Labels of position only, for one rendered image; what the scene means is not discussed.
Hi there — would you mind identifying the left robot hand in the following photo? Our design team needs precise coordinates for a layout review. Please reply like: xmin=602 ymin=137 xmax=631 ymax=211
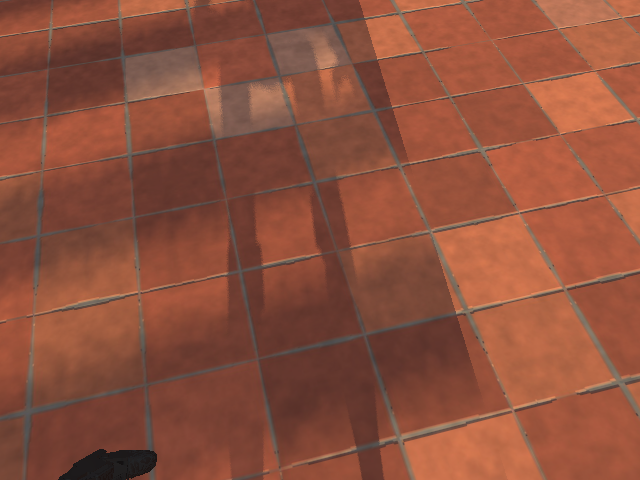
xmin=58 ymin=449 xmax=157 ymax=480

